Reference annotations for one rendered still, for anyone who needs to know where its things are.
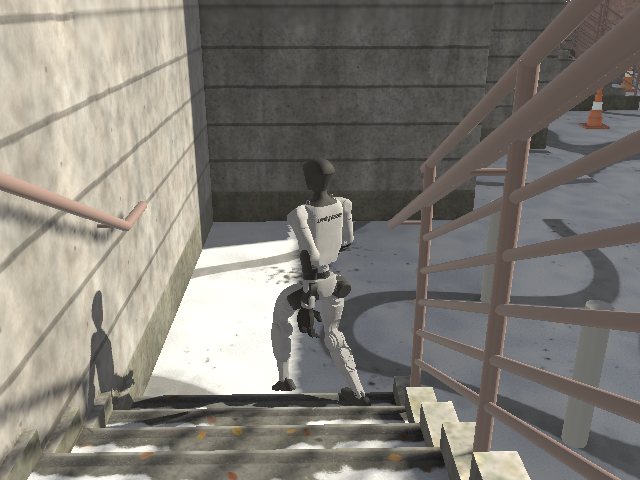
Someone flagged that stairs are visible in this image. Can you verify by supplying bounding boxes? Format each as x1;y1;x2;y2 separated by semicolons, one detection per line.
27;392;450;480

